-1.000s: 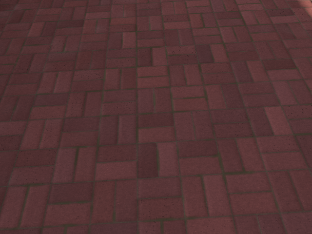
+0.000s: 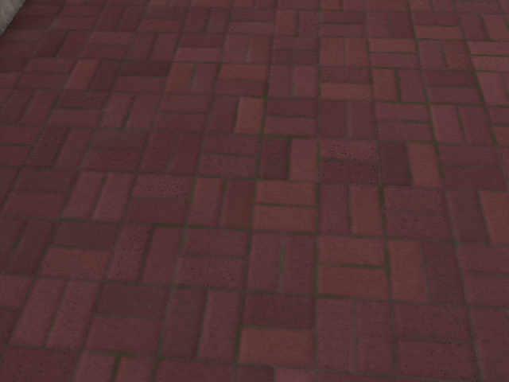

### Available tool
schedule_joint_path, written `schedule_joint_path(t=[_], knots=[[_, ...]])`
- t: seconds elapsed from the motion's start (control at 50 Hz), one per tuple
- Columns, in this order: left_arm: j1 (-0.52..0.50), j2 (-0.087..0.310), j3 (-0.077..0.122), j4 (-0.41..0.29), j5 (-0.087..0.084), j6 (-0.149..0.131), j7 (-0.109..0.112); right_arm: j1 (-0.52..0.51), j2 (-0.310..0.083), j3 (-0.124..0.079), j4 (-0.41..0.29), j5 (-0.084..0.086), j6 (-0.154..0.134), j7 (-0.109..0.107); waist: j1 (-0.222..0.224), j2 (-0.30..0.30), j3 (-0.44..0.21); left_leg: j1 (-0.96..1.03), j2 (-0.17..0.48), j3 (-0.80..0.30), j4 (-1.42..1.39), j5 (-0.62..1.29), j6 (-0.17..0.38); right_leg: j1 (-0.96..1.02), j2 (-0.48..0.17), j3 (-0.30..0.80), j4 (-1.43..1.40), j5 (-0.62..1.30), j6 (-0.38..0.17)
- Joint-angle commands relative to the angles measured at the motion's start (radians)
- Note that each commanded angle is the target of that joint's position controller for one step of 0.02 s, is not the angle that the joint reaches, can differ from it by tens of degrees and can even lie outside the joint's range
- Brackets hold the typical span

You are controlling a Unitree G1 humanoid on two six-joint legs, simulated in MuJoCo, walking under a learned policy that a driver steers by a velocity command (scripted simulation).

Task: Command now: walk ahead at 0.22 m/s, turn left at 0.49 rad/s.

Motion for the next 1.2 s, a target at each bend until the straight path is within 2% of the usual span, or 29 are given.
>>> schedule_joint_path(t=[0.02,0.1,0.18,0.22,0.24,0.26,0.28,0.3,0.32,0.34,0.36,0.4,0.44,0.52,0.6,0.66,0.7,0.72,0.74,0.76,0.78,0.8,0.82,0.86,0.94,1.04,1.1,1.12,1.2], knots=[[0.000,0.136,0.032,-0.063,-0.003,-0.007,-0.003,0.062,-0.037,-0.005,-0.055,-0.008,0.022,0.029,-0.013,-0.169,-0.097,0.037,0.041,0.001,-0.099,0.058,0.000,0.022,-0.295,0.225,-0.277,-0.261,-0.129],[0.040,0.194,0.055,-0.063,-0.001,-0.008,-0.012,-0.030,-0.040,-0.002,-0.107,-0.003,0.015,0.058,0.019,-0.114,-0.091,0.063,0.031,0.036,-0.265,0.031,0.016,0.086,-0.336,0.206,-0.300,-0.378,-0.111],[0.039,0.218,0.069,-0.073,0.006,-0.001,-0.023,-0.048,-0.054,-0.005,-0.133,0.003,0.001,0.074,0.033,-0.136,-0.075,0.164,0.004,0.092,-0.397,-0.051,0.048,0.081,-0.338,0.151,-0.282,-0.460,-0.080],[0.028,0.230,0.075,-0.077,0.005,0.010,-0.032,-0.014,-0.054,-0.004,-0.132,0.006,-0.010,0.074,0.019,-0.127,-0.065,0.246,-0.014,0.118,-0.501,-0.058,0.072,0.064,-0.335,0.120,-0.242,-0.495,-0.059],[0.010,0.227,0.076,-0.080,-0.001,0.019,-0.035,0.043,-0.047,-0.002,-0.114,0.004,-0.018,0.072,-0.011,-0.103,-0.058,0.345,-0.034,0.132,-0.594,-0.019,0.087,0.013,-0.311,0.077,-0.183,-0.525,-0.037],[-0.001,0.196,0.071,-0.083,0.003,0.028,-0.038,0.144,-0.063,-0.009,-0.070,0.002,-0.030,0.063,-0.046,-0.037,-0.056,0.469,-0.060,0.110,-0.671,-0.053,0.110,-0.069,-0.256,0.021,-0.047,-0.550,-0.006],[-0.020,0.118,0.049,-0.100,0.013,0.037,-0.048,0.262,-0.127,-0.028,-0.029,-0.006,-0.044,0.047,-0.094,0.179,-0.061,0.587,0.096,-0.151,-0.822,-0.254,0.162,-0.221,-0.156,-0.083,0.298,-0.512,0.036],[-0.087,0.061,0.030,-0.168,0.020,0.034,-0.058,0.290,-0.234,-0.042,-0.059,0.013,-0.053,0.031,-0.105,0.298,0.011,0.656,0.319,-0.644,-0.972,-0.531,0.267,-0.574,-0.008,-0.010,0.538,-0.525,0.083],[-0.153,0.125,0.040,-0.187,0.038,0.026,-0.067,0.245,-0.213,-0.035,-0.062,0.015,-0.054,0.009,-0.096,0.132,0.083,0.583,0.334,-0.621,-1.005,-0.440,0.290,-0.629,-0.048,0.147,0.609,-0.388,0.080],[-0.126,0.138,0.043,-0.177,0.016,0.013,-0.083,0.190,-0.177,-0.020,-0.071,0.018,-0.060,0.001,-0.047,0.117,0.072,0.561,0.280,-0.508,-0.991,-0.303,0.262,-0.593,-0.076,0.177,0.594,-0.255,0.079],[-0.080,0.145,0.042,-0.150,0.007,-0.001,-0.091,0.147,-0.154,-0.013,-0.080,0.021,-0.071,0.001,-0.011,0.110,0.047,0.573,0.223,-0.409,-0.991,-0.126,0.229,-0.540,-0.080,0.182,0.570,-0.173,0.082],[-0.038,0.158,0.045,-0.105,0.025,0.002,-0.091,0.115,-0.121,-0.001,-0.088,0.026,-0.097,0.002,0.010,0.065,-0.016,0.611,0.161,-0.269,-0.962,0.208,0.194,-0.467,-0.074,0.168,0.574,-0.080,0.091],[-0.057,0.133,0.039,-0.111,0.022,0.015,-0.087,0.166,-0.121,0.002,-0.064,0.035,-0.115,0.007,0.010,0.035,-0.045,0.648,0.151,-0.201,-0.919,0.496,0.191,-0.464,-0.065,0.158,0.581,-0.049,0.100],[-0.183,0.103,0.021,-0.156,0.012,0.023,-0.085,0.235,-0.117,0.007,-0.031,0.030,-0.118,0.002,-0.023,0.047,-0.007,0.652,0.136,-0.144,-0.918,0.581,0.189,-0.488,-0.059,0.139,0.465,0.015,0.104],[-0.277,0.095,0.008,-0.198,0.003,0.019,-0.087,0.262,-0.134,0.009,-0.003,0.022,-0.120,-0.006,-0.043,0.071,0.043,0.637,0.150,-0.121,-0.929,0.626,0.178,-0.398,-0.034,0.121,0.265,0.073,0.064],[-0.209,0.111,0.012,-0.186,-0.003,0.016,-0.077,0.220,-0.149,0.009,0.007,0.016,-0.126,-0.012,0.001,0.072,0.031,0.656,0.170,-0.057,-0.883,0.859,0.149,-0.247,0.010,0.091,0.182,0.037,-0.006],[-0.011,0.140,0.029,-0.121,-0.004,0.010,-0.062,0.196,-0.166,0.004,0.017,0.001,-0.122,-0.017,0.084,0.069,-0.066,0.691,0.153,-0.010,-0.643,1.120,0.117,-0.057,0.079,0.079,0.166,-0.021,-0.050],[0.146,0.145,0.037,-0.067,0.005,0.000,-0.055,0.181,-0.174,0.002,0.018,0.006,-0.116,-0.019,0.154,0.037,-0.142,0.635,0.113,0.029,-0.420,1.074,0.092,0.122,0.092,0.084,0.088,0.056,-0.066],[0.265,0.212,0.053,-0.040,0.025,-0.009,-0.046,0.215,-0.137,0.014,-0.001,0.017,-0.117,-0.021,0.172,-0.059,-0.243,0.447,0.055,0.062,-0.134,0.722,0.070,0.347,-0.085,0.288,0.096,0.135,-0.102],[0.255,0.322,0.079,-0.038,0.026,-0.008,-0.049,0.349,-0.040,0.029,-0.008,0.054,-0.115,-0.009,0.077,-0.330,-0.345,0.111,-0.169,0.054,0.264,-0.133,0.021,0.559,-0.366,0.823,-0.004,0.377,-0.294],[0.151,0.289,0.076,-0.059,-0.028,-0.002,-0.058,0.290,-0.099,0.022,-0.014,0.024,-0.114,-0.015,0.049,-0.186,-0.345,0.070,-0.113,-0.093,0.339,-0.133,0.032,0.492,-0.338,0.876,-0.067,0.442,-0.292],[0.059,0.233,0.063,-0.083,-0.032,-0.002,-0.056,0.196,-0.117,0.020,-0.039,0.022,-0.117,-0.015,0.036,-0.110,-0.217,0.031,-0.064,-0.089,0.329,-0.068,0.031,0.368,-0.314,0.706,-0.049,0.489,-0.272],[0.034,0.177,0.046,-0.084,-0.024,-0.003,-0.056,0.135,-0.113,0.023,-0.052,0.016,-0.123,-0.015,0.033,-0.027,-0.146,0.030,-0.031,-0.080,0.276,-0.027,0.030,0.271,-0.267,0.606,-0.060,0.599,-0.247],[0.033,0.138,0.033,-0.069,-0.032,-0.004,-0.045,0.116,-0.104,0.024,-0.070,0.000,-0.099,-0.011,-0.003,-0.037,-0.113,0.082,0.002,-0.083,0.172,-0.009,0.010,0.154,-0.187,0.479,-0.095,0.668,-0.202],[0.052,0.197,0.045,-0.072,-0.020,-0.005,-0.044,0.114,-0.075,0.032,-0.088,0.003,-0.052,-0.014,-0.028,-0.056,-0.145,0.122,-0.010,-0.054,0.040,-0.003,-0.040,0.067,-0.148,0.414,-0.102,0.733,-0.195],[0.081,0.212,0.055,-0.096,-0.020,0.029,-0.037,-0.018,-0.098,0.029,-0.138,0.005,-0.024,-0.023,0.015,-0.096,-0.133,0.043,-0.001,-0.059,-0.097,0.084,-0.070,0.066,-0.116,0.477,-0.124,0.374,-0.153],[0.105,0.215,0.062,-0.106,-0.018,0.044,-0.037,-0.113,-0.106,0.029,-0.172,0.002,-0.024,-0.014,0.057,-0.117,-0.101,-0.025,0.012,-0.083,-0.200,0.119,-0.080,0.098,-0.112,0.591,-0.199,-0.164,-0.157],[0.112,0.217,0.065,-0.109,-0.015,0.046,-0.038,-0.141,-0.109,0.029,-0.183,0.002,-0.028,-0.011,0.070,-0.125,-0.081,-0.045,0.010,-0.087,-0.241,0.117,-0.083,0.113,-0.117,0.627,-0.213,-0.249,-0.161],[0.143,0.227,0.073,-0.114,-0.003,0.044,-0.040,-0.188,-0.104,0.035,-0.209,0.011,-0.059,-0.008,0.096,-0.114,-0.056,-0.012,-0.025,-0.087,-0.379,0.053,-0.073,0.156,-0.112,0.676,-0.165,-0.210,-0.172]])
Next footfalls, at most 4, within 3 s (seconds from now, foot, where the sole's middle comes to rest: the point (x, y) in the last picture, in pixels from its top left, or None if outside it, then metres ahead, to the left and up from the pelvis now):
0.28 left None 0.06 0.14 -0.78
0.72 right None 0.45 0.06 -0.78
1.32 left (179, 358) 0.52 0.25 -0.78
1.68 right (262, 369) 0.48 0.03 -0.78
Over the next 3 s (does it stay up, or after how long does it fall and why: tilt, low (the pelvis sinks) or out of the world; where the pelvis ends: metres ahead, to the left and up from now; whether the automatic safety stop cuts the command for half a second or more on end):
stays up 0.92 0.06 0.00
